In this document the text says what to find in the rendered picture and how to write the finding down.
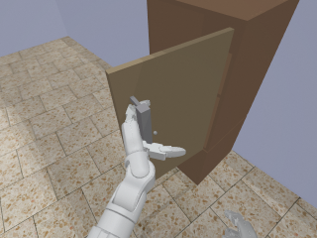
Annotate cupboard door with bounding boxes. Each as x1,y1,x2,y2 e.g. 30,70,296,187
105,27,235,180

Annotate left robot forearm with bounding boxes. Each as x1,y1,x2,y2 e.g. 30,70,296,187
86,151,156,238

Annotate handle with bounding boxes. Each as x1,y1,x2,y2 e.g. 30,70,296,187
130,95,153,144

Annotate left robot hand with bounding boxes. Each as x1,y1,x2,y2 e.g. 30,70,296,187
121,100,186,161

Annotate right robot hand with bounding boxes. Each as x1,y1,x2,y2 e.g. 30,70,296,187
222,209,258,238

